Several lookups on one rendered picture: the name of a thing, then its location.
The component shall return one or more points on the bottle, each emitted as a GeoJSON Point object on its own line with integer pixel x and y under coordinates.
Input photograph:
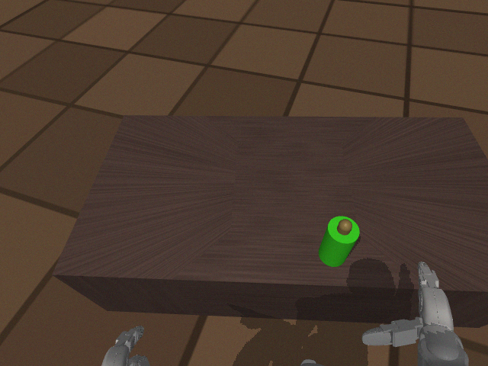
{"type": "Point", "coordinates": [339, 238]}

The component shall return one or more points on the right robot arm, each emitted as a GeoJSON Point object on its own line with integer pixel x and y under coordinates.
{"type": "Point", "coordinates": [439, 346]}

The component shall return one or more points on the right robot hand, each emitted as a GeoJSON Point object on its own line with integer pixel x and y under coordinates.
{"type": "Point", "coordinates": [434, 309]}

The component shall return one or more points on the left robot hand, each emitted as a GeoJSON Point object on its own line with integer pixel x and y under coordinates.
{"type": "Point", "coordinates": [119, 354]}

